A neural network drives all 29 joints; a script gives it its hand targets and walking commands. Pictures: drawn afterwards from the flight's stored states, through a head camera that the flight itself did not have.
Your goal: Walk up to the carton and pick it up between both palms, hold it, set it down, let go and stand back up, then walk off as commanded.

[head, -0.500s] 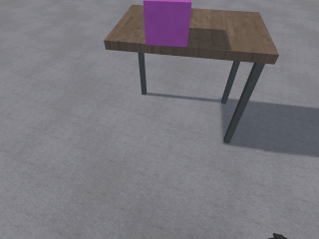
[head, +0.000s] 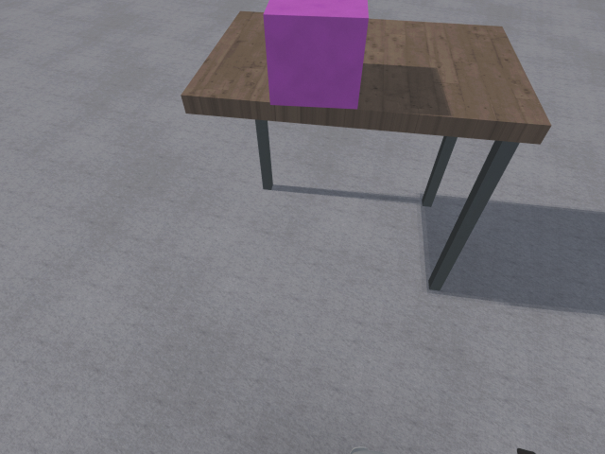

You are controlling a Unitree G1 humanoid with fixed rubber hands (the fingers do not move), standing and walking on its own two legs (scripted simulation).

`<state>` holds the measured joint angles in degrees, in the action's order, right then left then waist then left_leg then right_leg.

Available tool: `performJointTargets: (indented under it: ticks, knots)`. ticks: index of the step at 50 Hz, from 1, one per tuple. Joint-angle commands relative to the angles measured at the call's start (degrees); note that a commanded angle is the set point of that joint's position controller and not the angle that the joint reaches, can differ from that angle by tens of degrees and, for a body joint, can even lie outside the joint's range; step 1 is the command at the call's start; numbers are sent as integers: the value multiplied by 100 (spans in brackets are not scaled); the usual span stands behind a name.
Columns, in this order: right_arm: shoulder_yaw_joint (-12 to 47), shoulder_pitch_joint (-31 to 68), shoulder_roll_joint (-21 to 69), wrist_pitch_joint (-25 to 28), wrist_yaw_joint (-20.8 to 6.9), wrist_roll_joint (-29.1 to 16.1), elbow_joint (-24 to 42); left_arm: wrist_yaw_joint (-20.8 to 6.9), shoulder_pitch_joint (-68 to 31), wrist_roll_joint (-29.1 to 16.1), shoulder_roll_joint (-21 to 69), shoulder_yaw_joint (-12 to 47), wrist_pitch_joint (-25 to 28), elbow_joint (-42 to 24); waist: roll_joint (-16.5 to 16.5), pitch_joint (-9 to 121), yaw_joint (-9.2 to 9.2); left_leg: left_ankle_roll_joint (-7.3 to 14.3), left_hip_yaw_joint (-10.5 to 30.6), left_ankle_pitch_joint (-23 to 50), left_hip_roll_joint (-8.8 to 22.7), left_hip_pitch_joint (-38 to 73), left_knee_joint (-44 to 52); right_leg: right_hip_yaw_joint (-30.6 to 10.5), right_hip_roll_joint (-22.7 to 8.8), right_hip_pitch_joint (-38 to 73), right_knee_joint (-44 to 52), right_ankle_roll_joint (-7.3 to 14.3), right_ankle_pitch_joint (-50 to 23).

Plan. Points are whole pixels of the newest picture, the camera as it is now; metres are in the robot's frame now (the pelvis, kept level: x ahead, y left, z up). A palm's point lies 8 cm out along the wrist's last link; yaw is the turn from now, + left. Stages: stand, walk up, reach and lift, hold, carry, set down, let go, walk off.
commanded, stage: walk up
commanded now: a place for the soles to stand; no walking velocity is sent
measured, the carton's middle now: (317, 42) +0.96 -0.04 +0.10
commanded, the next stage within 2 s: none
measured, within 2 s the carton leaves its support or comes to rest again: neither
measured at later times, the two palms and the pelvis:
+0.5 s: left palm out of the picture +0.13 +0.37 -0.10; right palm (507, 441) +0.17 -0.25 -0.07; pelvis +0.08 +0.05 +0.00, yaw +1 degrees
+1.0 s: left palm (36, 430) +0.19 +0.36 -0.07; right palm (500, 424) +0.20 -0.27 -0.11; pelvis +0.12 +0.03 +0.00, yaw -2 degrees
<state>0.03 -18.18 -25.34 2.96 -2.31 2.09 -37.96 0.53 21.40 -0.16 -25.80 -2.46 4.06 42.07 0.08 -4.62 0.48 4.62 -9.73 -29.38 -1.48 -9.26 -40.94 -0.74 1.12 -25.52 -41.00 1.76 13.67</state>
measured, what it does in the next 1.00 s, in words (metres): walks ahead: left foot, then right foot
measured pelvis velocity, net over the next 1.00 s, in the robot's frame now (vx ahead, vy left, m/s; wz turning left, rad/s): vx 0.12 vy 0.03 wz -0.04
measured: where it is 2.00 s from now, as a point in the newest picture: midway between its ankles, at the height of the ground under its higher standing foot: outside the picture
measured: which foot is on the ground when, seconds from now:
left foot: down 0.00-0.00, up 0.02-0.36, down 0.38-0.86, up 0.88-1.00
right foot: down 0.00-0.40, up 0.42-0.82, down 0.84-1.00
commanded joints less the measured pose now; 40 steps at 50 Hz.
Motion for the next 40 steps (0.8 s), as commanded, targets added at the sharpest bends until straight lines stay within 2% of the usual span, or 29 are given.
performJointTargets:
  ticks: [1, 2, 3, 4, 6, 7, 8, 9, 11, 12, 14, 16, 18, 19, 20, 21, 22, 23, 24, 25, 28, 30, 31, 34, 36, 37, 38, 39, 40]
  knots:
    - [-531, -213, -558, -15, 65, -160, 620, 196, 1654, 84, -1801, -645, 193, 31, -1783, 1074, -648, -268, 467, -67, 0, -3125, -3162, -3094, -1638, 3869, 1429, 1325, -259]
    - [-622, -37, -1128, -108, 49, -176, 692, 198, 1445, 37, -1900, -646, 161, -92, -1093, 1196, -502, -331, 1339, -421, 91, -3407, -3391, -4780, -2128, 3463, 1998, 1921, 391]
    - [-654, 209, -1303, -137, 66, -165, 584, 224, 1058, 5, -1881, -632, 131, -209, -688, 772, -408, -266, 1470, -530, 269, -3162, -3519, -4718, -2246, 2637, 2203, 2018, 961]
    - [-680, 338, -1237, -119, 52, -132, 524, 218, 972, 8, -1621, -565, 165, -228, -457, 315, -393, -185, 1387, -168, 346, -3317, -3561, -4160, -2012, 2347, 2212, 1791, 612]
    - [-695, 142, -1136, -175, -7, -156, 394, 248, 778, 12, -1430, -498, 199, -325, -794, 212, -190, -248, 1441, 401, 639, -3028, -2947, -3158, -1499, 1830, 2032, 1382, 77]
    - [-710, 65, -1041, -190, -39, -116, 403, 245, 721, 25, -1424, -467, 204, -334, -708, 54, -105, -270, 1424, 437, 696, -2870, -2712, -2985, -1517, 1438, 1981, 1373, -54]
    - [-714, -79, -999, -189, -59, -108, 337, 229, 641, 68, -1510, -477, 211, -307, -1099, 179, -86, -303, 1337, 346, 649, -2620, -2442, -2685, -1387, 1155, 1874, 1386, -149]
    - [-758, 67, -1038, -207, -81, -105, 374, 230, 662, 117, -1420, -454, 202, -367, -940, 285, -138, -336, 1346, 198, 646, -2500, -2132, -2636, -1397, 1081, 1889, 1395, 326]
    - [-770, 232, -1032, -180, -100, -143, 419, 218, 580, 115, -1549, -506, 245, -410, -1227, 221, -164, -350, 1321, 130, 845, -2639, -1723, -2573, -1520, 972, 1763, 1481, 518]
    - [-736, 412, -1049, -157, -119, -29, 490, 207, 630, 133, -1463, -488, 275, -333, -909, 118, -246, -300, 1260, 176, 802, -2918, -1616, -2709, -1537, 1154, 1741, 1558, 383]
    - [-775, 257, -1058, -118, -70, -68, 459, 213, 505, 128, -1530, -511, 240, -335, -1127, 126, -267, -299, 1165, 356, 811, -2578, -1163, -2546, -1448, 991, 1508, 1482, -35]
    - [-817, 22, -1018, -21, -38, -82, 283, 181, 15, 169, -1500, -455, 175, -487, -1045, 293, 6, -272, 1085, 443, 664, -1604, -421, -2224, -1330, 405, 1014, 1413, -677]
    - [-858, -919, -950, 114, 80, -68, -99, 147, -257, 125, -1147, -299, 86, -550, -800, 603, 472, -256, 844, 1506, 419, 46, 781, -1272, -842, -569, -221, 882, -921]
    - [-937, -1528, -1168, 187, 156, 27, -282, 161, -209, 114, -545, -158, 36, -586, 147, 851, 746, -313, 1669, 1101, 807, 963, 1421, -816, -271, -1345, -1661, 579, -201]
    - [-983, -1308, -1530, 238, 215, 65, -253, 190, -163, 43, -122, -70, 23, -628, 1591, 527, 657, -453, 3432, 813, 2051, 996, 2327, -351, 576, -2337, -2706, 114, 1560]
    - [-1016, -552, -1814, 180, 252, 7, 32, 239, 167, 81, -796, -188, -49, -361, 744, 318, 312, -228, 4126, -491, 2900, 171, 2806, -596, 249, -2100, -2856, 29, 1478]
    - [-988, -166, -1650, 113, 201, -73, 43, 221, 70, 99, -1304, -299, -107, -203, 852, 90, 300, 66, 3962, -1798, 2804, -187, 2913, -481, -59, -2032, -2948, 52, 1358]
    - [-977, 87, -1543, 73, 185, -55, 62, 180, 127, 87, -1441, -333, -108, -90, 989, -98, 273, 59, 3397, -1844, 2477, -152, 2903, -423, -142, -2078, -2881, -7, 1073]
    - [-893, 90, -1290, 77, 205, -73, 124, 126, 238, 110, -1317, -370, -94, -25, 1209, -100, 228, 196, 2868, -1255, 2227, -183, 2709, -346, -253, -1875, -2770, -92, 878]
    - [-892, 8, -1274, 93, 218, -71, 115, 52, 380, 102, -1239, -387, -108, -34, 880, -86, 226, 136, 2794, -971, 2188, -236, 2741, -431, -276, -1644, -2737, -136, 668]
    - [-794, -126, -1258, 140, 231, -33, 74, 49, 437, 71, -1044, -326, -66, -21, 1325, -131, 300, 385, 1793, 727, 1823, -74, 2248, -279, -342, -1517, -2200, -253, 486]
    - [-809, -159, -1279, 126, 209, -19, 118, 43, 376, 52, -967, -285, -52, -55, 1590, -115, 319, 460, 1722, 1143, 1776, 101, 2115, -233, -272, -1366, -1871, -240, 520]
    - [-777, -150, -1157, 109, 208, -84, 188, 42, 318, 88, -1043, -302, -46, -68, 1199, -104, 287, 447, 1607, 1546, 1783, 175, 1961, -160, -258, -1319, -1790, -208, 540]
    - [-764, -330, -1262, 133, 218, -64, 163, 25, 77, 63, -766, -251, -13, -278, 1582, 35, 387, 765, 1330, 3650, 1933, 587, 1313, 74, -336, -1364, -1222, -165, 788]
    - [-779, -357, -1382, 122, 228, -96, 250, 42, 32, 90, -737, -220, 51, -366, 1213, 384, 342, 944, 1275, 4471, 2118, 618, 967, 338, -402, -875, -915, -35, 938]
    - [-757, -287, -1392, 97, 219, -98, 284, 38, 161, 66, -738, -215, 69, -379, 1380, 522, 308, 937, 1164, 4538, 2063, 553, 770, 407, -316, -626, -659, -20, 947]
    - [-750, -190, -1284, 66, 218, -81, 315, 27, 59, 75, -673, -222, 86, -432, 1173, 394, 306, 915, 1181, 4732, 2136, 478, 654, 479, -286, -551, -304, 37, 1047]
    - [-736, 74, -1478, 41, 238, -132, 341, 69, 371, 86, -707, -260, 115, -306, 1140, 709, 64, 710, 792, 5216, 1946, 164, 147, 570, -156, 166, 131, 86, 393]
    - [-706, 335, -1308, -11, 235, -159, 410, 89, 802, 58, -688, -280, 152, -111, 907, 912, -240, 470, 491, 4176, 1673, -147, -430, 524, -65, 925, 1040, 155, -202]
